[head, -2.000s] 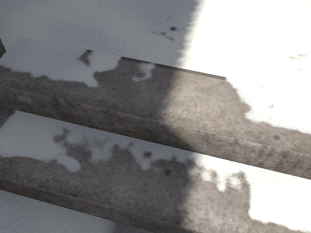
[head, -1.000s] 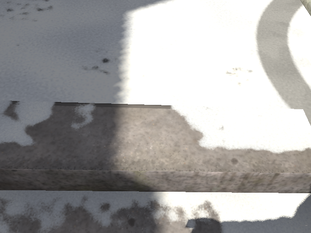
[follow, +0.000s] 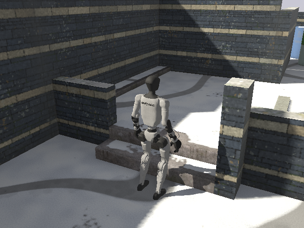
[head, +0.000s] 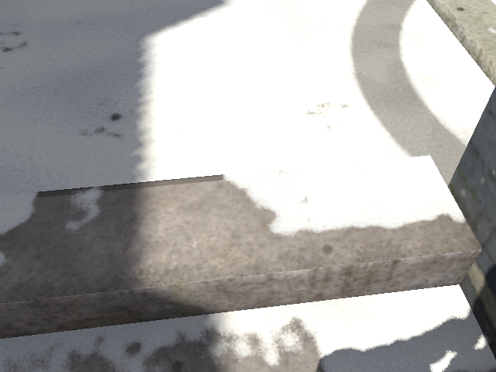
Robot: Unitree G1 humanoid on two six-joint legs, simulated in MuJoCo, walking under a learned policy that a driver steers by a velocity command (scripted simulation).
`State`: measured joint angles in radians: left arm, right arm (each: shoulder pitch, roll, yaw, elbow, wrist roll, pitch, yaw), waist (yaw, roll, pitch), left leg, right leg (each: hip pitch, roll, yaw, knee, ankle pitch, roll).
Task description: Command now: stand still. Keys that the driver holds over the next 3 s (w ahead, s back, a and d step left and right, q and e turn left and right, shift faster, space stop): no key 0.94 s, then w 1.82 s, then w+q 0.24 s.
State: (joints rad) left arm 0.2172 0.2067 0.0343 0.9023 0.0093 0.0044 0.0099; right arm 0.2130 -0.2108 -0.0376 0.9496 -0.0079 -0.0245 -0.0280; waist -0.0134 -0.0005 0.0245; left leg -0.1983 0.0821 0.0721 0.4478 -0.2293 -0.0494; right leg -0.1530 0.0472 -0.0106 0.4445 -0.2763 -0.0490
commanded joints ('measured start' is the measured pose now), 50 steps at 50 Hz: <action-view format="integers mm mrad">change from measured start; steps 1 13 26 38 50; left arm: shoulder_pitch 6 17 32 51 77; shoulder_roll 104 111 114 113 67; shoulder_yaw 22 18 10 5 -25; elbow -23 50 97 118 139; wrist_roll -1 -2 -3 -4 19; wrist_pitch -8 0 3 2 -26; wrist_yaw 8 16 18 19 30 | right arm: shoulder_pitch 11 1 14 37 61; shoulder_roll -105 -106 -106 -104 -21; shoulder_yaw -20 -14 -9 -6 28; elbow -11 75 130 157 176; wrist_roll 2 3 4 5 -30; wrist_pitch -8 -5 -4 -3 16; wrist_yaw -5 -10 -15 -18 -4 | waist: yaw -2 0 0 1 7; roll -3 0 0 1 -16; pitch -22 -10 0 4 9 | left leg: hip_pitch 36 35 26 17 50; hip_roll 21 16 15 15 24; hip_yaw -32 -22 -19 -19 -24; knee -55 -85 -101 -105 -106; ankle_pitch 115 102 84 78 -5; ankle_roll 12 11 9 7 15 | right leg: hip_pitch -24 -13 -19 -22 -47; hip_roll -97 -88 -83 -81 -141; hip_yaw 90 82 81 82 162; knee -81 -100 -121 -132 -253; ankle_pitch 319 296 263 255 -76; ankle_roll -8 -4 -4 -6 -23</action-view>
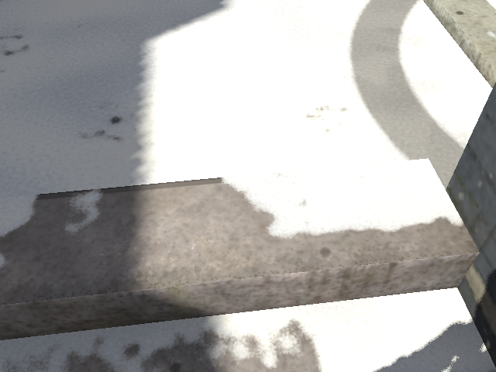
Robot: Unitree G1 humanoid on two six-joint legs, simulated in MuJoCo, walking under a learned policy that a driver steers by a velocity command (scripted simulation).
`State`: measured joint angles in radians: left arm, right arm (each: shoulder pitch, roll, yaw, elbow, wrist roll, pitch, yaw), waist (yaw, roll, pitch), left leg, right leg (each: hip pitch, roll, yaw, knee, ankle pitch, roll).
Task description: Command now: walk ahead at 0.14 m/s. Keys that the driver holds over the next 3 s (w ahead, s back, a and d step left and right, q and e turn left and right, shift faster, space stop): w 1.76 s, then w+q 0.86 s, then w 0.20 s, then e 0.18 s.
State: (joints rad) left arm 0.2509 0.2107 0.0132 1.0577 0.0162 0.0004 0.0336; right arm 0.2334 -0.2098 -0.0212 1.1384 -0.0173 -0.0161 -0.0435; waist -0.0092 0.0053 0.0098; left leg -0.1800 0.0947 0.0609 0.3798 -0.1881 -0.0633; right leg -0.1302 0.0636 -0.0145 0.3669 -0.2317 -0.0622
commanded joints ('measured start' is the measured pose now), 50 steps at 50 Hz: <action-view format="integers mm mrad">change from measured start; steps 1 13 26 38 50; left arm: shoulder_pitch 27 -52 -162 202 114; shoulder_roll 104 147 -94 256 -49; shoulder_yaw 4 56 -52 30 -53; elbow -20 -130 -259 -298 12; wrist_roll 6 -57 -64 23 139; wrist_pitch -23 -34 -63 -81 -123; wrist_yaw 7 2 -52 -80 -77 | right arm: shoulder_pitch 27 263 411 422 -48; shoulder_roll -50 -86 -9 -70 24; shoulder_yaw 8 -44 38 19 54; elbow -25 -3 4 -81 -332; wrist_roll -22 15 -9 -7 -20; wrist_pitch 7 -77 -16 -59 -18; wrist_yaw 15 28 35 18 150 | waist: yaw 1 -139 -35 226 -42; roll -47 -32 71 -144 -85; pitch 50 21 175 -462 -8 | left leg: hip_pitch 16 150 109 -123 -1117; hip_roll -4 -119 182 -44 -93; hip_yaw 3 41 -232 -136 -154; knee -10 60 -167 670 1817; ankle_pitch -81 -25 35 956 125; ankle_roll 35 155 274 175 340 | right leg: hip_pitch -91 -246 -1375 242 -313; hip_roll -157 -161 -124 -296 -192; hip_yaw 183 113 46 583 53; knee -194 126 1908 333 -116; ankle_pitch -201 343 -198 28 -112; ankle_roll -20 -113 21 -335 -148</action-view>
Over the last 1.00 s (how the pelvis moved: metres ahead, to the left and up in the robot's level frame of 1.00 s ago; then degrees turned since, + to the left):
0.00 -0.01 0.00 0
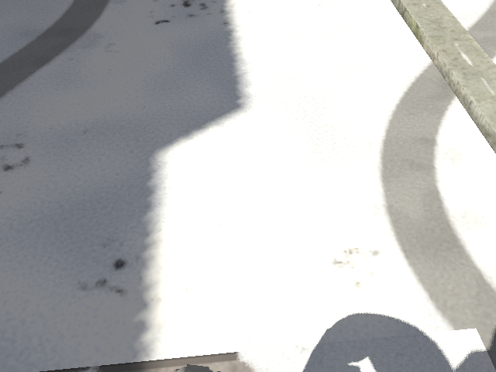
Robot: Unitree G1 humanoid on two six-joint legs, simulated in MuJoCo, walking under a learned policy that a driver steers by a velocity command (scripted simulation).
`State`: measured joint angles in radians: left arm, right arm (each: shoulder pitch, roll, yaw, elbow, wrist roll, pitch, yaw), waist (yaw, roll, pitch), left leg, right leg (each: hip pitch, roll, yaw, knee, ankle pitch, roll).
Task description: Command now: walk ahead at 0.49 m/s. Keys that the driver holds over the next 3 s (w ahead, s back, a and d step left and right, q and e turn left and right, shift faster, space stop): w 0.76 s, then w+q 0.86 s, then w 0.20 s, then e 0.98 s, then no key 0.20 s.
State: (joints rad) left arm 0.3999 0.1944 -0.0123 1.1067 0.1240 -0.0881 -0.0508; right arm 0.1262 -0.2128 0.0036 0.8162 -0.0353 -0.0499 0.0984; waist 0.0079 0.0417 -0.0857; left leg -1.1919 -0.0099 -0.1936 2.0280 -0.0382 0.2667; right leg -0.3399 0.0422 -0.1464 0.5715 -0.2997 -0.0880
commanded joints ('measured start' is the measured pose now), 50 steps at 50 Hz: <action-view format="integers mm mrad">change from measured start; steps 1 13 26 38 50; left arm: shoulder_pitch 63 207 -168 -576 -168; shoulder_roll -24 203 35 71 -37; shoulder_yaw -32 -3 5 46 61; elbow -6 -19 -255 -391 -187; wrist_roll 36 -63 -59 -80 -81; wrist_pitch -26 -45 13 31 -10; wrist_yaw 5 -61 -15 -7 78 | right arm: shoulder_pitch -1 -313 23 362 194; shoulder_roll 42 5 56 -97 58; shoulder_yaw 44 61 23 -37 -42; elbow -32 -165 196 208 139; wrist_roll -1 -22 -39 0 -28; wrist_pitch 15 50 -75 -93 -61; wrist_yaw -3 24 -56 -28 -36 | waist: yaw -19 -44 97 -60 -11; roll -129 -232 -99 39 -64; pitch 93 13 -7 119 -15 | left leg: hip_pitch -244 302 713 1266 531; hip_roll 9 -41 143 268 127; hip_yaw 83 401 54 112 69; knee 245 -815 -1661 -1789 -682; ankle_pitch -73 -470 -98 373 -190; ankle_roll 10 -105 -45 -35 -147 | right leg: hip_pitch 13 396 -647 -428 195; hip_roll -204 -339 -92 -95 -345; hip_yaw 244 130 290 118 300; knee -325 -344 1096 16 -396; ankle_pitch -12 1335 160 300 316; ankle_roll -137 -177 -103 30 -152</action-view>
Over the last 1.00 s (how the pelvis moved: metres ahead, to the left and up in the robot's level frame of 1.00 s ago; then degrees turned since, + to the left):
0.40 0.02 0.14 1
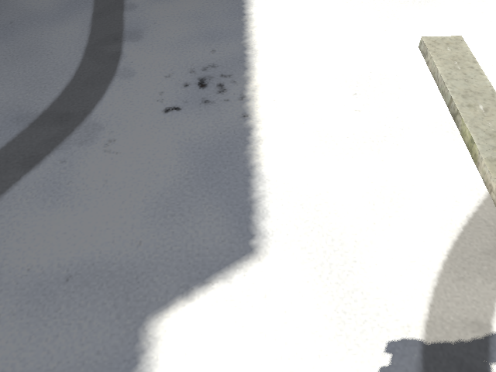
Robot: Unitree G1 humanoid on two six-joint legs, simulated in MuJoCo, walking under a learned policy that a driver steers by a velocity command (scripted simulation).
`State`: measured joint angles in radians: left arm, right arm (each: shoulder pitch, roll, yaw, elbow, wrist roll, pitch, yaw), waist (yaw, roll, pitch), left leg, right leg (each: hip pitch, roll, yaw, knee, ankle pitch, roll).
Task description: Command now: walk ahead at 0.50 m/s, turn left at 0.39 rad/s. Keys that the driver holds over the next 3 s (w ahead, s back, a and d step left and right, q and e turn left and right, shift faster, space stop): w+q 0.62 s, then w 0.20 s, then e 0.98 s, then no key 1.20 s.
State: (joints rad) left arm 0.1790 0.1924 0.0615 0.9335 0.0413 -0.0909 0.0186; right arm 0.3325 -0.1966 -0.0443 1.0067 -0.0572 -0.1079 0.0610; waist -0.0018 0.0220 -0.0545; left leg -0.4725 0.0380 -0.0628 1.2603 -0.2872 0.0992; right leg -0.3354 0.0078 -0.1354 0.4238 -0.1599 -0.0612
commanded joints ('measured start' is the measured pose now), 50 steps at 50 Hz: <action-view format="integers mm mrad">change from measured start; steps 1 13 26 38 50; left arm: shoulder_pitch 40 202 -28 -294 -36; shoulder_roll -42 141 154 101 165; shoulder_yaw -14 34 26 9 21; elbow -18 61 -106 -212 -169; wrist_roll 6 -46 -59 -50 -53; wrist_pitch -12 -24 -80 -25 2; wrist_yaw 8 28 -10 -20 -45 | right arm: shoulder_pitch -30 -360 -102 42 -42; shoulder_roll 41 -28 -141 -159 -182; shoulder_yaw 3 -31 -78 -79 -57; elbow -55 -231 -235 -214 -269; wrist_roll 5 90 73 78 56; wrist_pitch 0 70 41 23 27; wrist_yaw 8 -43 -49 -74 -83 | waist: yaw -11 59 -28 -79 49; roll -49 -44 -30 74 -54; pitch -37 142 -69 59 -134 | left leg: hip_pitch -220 -320 535 269 -215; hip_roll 78 82 195 86 -29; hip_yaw -58 63 -351 -156 -41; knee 85 -514 -974 -1011 63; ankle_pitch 56 335 354 283 -215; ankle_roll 18 -31 224 123 -145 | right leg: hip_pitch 185 326 -454 -220 407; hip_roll -303 -297 -122 -55 -289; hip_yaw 245 -37 216 160 543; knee -267 -286 886 155 -13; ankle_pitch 192 212 -175 297 663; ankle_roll -182 -79 47 69 -253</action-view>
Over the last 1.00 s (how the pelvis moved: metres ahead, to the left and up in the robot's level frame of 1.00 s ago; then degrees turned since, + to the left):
0.60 -0.01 0.17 5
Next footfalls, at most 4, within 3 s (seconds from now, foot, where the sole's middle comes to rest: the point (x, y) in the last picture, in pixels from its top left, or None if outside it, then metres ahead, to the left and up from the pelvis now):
0.42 left None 0.34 0.17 -0.78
0.90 right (227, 310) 0.69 0.10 -0.78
1.38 left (152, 327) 0.64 0.31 -0.78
1.80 right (249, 333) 0.62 0.04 -0.78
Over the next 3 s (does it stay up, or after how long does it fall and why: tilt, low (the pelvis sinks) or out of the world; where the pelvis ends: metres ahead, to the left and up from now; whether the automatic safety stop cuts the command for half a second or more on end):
stays up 0.59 0.16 -0.01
